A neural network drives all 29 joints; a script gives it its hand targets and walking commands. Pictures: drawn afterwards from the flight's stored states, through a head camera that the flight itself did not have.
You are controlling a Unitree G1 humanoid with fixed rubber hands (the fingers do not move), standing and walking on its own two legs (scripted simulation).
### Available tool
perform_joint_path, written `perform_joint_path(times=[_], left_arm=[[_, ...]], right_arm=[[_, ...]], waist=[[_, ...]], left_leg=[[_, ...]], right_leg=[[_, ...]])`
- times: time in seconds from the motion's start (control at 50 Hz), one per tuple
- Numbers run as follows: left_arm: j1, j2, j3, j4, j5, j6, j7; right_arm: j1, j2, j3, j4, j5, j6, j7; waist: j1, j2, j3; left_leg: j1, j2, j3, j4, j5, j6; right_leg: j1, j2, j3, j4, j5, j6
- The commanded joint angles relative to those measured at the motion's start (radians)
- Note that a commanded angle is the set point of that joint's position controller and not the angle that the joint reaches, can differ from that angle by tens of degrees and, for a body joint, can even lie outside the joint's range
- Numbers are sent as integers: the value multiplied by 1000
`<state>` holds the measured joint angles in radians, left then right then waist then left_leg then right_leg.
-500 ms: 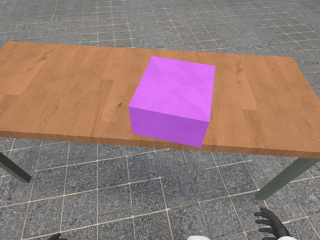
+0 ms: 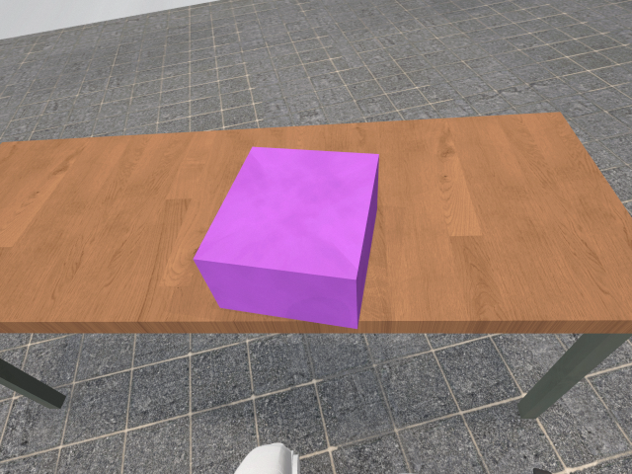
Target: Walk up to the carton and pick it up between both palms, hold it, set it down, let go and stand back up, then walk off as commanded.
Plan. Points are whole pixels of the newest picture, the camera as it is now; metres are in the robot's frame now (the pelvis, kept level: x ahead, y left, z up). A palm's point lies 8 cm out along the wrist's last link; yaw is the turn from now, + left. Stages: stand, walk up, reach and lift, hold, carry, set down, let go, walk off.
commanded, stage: walk up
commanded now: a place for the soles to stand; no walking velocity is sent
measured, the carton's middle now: (300, 230) +0.52 +0.04 -0.04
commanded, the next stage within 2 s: reach and lift in 1.60 s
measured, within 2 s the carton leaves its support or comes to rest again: neither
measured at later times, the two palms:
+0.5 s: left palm out of the picture +0.08 +0.32 -0.11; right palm (548, 438) +0.17 -0.27 -0.08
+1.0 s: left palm out of the picture +0.09 +0.32 -0.09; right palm (547, 441) +0.16 -0.27 -0.09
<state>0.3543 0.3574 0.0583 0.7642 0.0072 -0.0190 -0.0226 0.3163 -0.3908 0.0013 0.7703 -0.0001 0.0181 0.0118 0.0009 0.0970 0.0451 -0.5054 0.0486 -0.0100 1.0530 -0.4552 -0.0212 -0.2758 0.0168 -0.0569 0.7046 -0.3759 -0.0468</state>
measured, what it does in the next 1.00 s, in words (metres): steps on the spot: left foot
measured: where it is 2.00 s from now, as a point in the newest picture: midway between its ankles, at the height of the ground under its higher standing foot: outside the picture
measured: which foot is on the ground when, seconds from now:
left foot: up 0.00-0.14, down 0.16-1.00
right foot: down 0.00-1.00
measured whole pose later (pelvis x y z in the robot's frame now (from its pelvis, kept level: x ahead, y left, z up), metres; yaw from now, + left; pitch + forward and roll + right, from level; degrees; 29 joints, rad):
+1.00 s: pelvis +0.03 +0.02 +0.00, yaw +0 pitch -2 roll +0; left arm 0.34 0.36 0.04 0.76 0.01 -0.02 0.00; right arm 0.14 -0.38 0.00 0.77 0.00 0.03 0.02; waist 0.00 0.02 0.05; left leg -0.40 0.04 0.05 0.63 -0.19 0.00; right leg -0.25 0.00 -0.01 0.68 -0.40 -0.01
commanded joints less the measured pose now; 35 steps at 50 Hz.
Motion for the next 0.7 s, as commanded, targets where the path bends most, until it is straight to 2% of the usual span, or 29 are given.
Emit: perform_joint_path(times=[0.0,0.02,0.04,0.06,0.1,0.12,0.14,0.16,0.18,0.2,0.22,0.24,0.26,0.28,0.3,0.32,0.34,0.38,0.4,0.42,0.44,0.46,0.48,0.52,0.56,0.58,0.6,0.62,0.68], left_arm=[[69,279,74,-107,14,-50,52],[53,250,57,-97,10,-46,55],[43,252,45,-99,2,-44,54],[27,259,49,-113,5,-47,57],[-28,256,46,-121,4,-40,53],[-38,238,35,-133,-1,-30,52],[-38,242,35,-141,-6,-24,52],[-5,211,20,-116,-18,-20,46],[-17,197,13,-127,-23,-21,41],[-23,198,12,-103,-28,-14,47],[-7,207,18,-99,-26,-9,47],[-1,202,13,-84,-16,-12,48],[1,212,20,-77,-10,-16,44],[26,228,26,-59,-2,-24,39],[1,256,36,-57,4,-40,43],[-31,303,42,-56,8,-42,38],[-42,293,40,-65,5,-43,38],[-73,269,28,-64,-6,-46,27],[-21,243,22,-54,-16,-50,32],[-18,227,17,-33,-14,-51,34],[-12,238,25,-33,-12,-48,34],[-15,234,17,-11,-11,-43,36],[-28,247,20,-30,-16,-45,34],[-47,267,27,-43,-14,-51,35],[-48,268,31,-41,-12,-47,30],[-37,250,18,-21,-11,-51,32],[-37,254,26,-24,-11,-50,36],[-20,250,22,-23,-17,-49,35],[-47,257,24,-24,-11,-45,34]], right_arm=[[-84,-179,-97,-102,-26,-16,-3],[-95,-167,-88,-87,-26,-13,-5],[-95,-165,-87,-82,-28,-14,-10],[-89,-161,-83,-71,-25,-11,-13],[-81,-154,-85,-65,-31,-14,-18],[-90,-168,-79,-54,-22,-21,-21],[-79,-166,-85,-37,-24,-30,-20],[-62,-239,-107,-29,-36,-41,-24],[-75,-299,-112,-35,-30,-43,-27],[-102,-272,-95,-28,-13,-40,-28],[-102,-256,-88,-28,-14,-37,-21],[-141,-225,-81,-39,-13,-29,-16],[-170,-216,-78,-55,-5,-22,-13],[-228,-202,-73,-69,-4,-12,-8],[-251,-165,-81,-55,2,-8,1],[-251,-184,-80,-68,-2,-9,3],[-242,-187,-82,-63,0,-17,3],[-213,-207,-91,-53,-12,-37,-1],[-222,-212,-82,-43,-11,-41,-2],[-236,-195,-80,-42,-20,-42,-1],[-224,-197,-70,-47,-9,-43,-3],[-238,-204,-68,-29,3,-41,-1],[-268,-212,-67,-34,-5,-37,0],[-257,-182,-65,-46,2,-35,3],[-250,-202,-70,-45,1,-42,-3],[-256,-202,-71,-33,-1,-39,-3],[-262,-188,-68,-42,1,-43,-1],[-247,-191,-67,-36,7,-40,0],[-248,-199,-63,-37,6,-40,-2]], waist=[[50,-325,24],[37,-289,38],[41,-264,18],[40,-270,3],[20,-315,-46],[25,-321,-60],[3,-267,-89],[-5,-97,-96],[-3,10,-159],[-8,-20,-143],[-6,5,-96],[1,-12,-66],[7,43,-65],[21,58,-46],[13,-49,9],[-1,-29,31],[-15,41,29],[-42,36,-83],[-12,82,-155],[-2,21,-167],[0,26,-169],[7,-17,-123],[5,13,-93],[-18,-23,-126],[-11,-23,-128],[-5,-55,-137],[-7,-23,-119],[-8,2,-165],[-7,-110,-170]], left_leg=[[-148,42,-31,-106,119,38],[-113,69,-58,-171,129,35],[-62,54,-25,-180,145,34],[-24,46,-9,-225,155,40],[80,30,-9,-304,159,52],[186,19,8,-397,196,65],[321,9,-5,-534,342,80],[406,96,-112,-587,503,99],[431,256,-338,-618,504,172],[356,300,-381,-634,356,252],[289,303,-374,-644,236,265],[267,266,-314,-635,179,229],[209,218,-260,-632,127,185],[128,151,-165,-606,-63,124],[91,74,-122,-530,-29,80],[135,49,-91,-505,45,58],[221,50,-80,-522,107,62],[390,130,-177,-622,119,104],[382,177,-205,-621,160,132],[376,171,-195,-601,213,145],[345,163,-184,-593,243,129],[289,144,-142,-584,225,109],[295,116,-113,-558,266,94],[329,99,-92,-567,259,81],[351,114,-91,-559,307,94],[346,128,-110,-571,325,91],[349,116,-71,-546,396,92],[344,109,-75,-555,359,93],[360,124,-72,-556,354,97]], right_leg=[[225,-293,306,-330,490,-86],[203,-279,266,-273,588,-91],[189,-283,241,-266,661,-91],[186,-274,221,-236,776,-67],[149,-270,208,-165,794,-66],[85,-229,186,-132,707,-58],[-4,-229,173,-77,580,-52],[-68,-153,120,37,442,-6],[-118,-69,46,105,192,43],[-81,-31,28,93,-54,50],[-57,-48,54,37,-163,40],[-48,-65,92,-49,-153,38],[-1,-77,119,-121,-145,30],[33,-107,176,-247,-167,0],[-11,-188,324,-333,-212,-19],[-71,-221,373,-352,-217,-51],[-125,-227,354,-335,-165,-58],[-141,-133,198,-222,-46,-2],[-40,-99,148,-198,-6,18],[-6,-99,141,-205,37,30],[37,-88,146,-205,46,19],[39,-113,180,-255,17,5],[12,-142,222,-266,68,-5],[3,-147,215,-259,120,-10],[-6,-141,188,-235,171,8],[24,-141,198,-246,181,3],[17,-151,191,-235,227,5],[58,-147,197,-238,222,-1],[43,-142,184,-232,205,1]])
